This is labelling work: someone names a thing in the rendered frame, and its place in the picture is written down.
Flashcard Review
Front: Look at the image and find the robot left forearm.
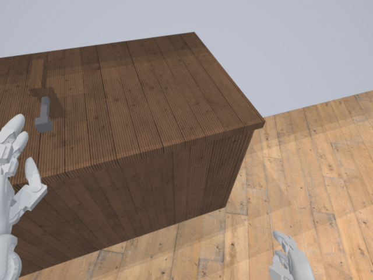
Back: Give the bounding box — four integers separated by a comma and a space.
0, 234, 22, 280

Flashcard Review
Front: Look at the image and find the counter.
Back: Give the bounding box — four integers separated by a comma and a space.
0, 32, 265, 278

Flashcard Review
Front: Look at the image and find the left robot hand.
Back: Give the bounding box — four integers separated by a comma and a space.
0, 114, 47, 235

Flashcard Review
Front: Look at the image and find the tap lever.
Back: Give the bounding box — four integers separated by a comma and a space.
34, 96, 52, 133

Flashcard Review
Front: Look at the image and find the right robot hand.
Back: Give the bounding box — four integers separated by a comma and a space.
269, 230, 315, 280

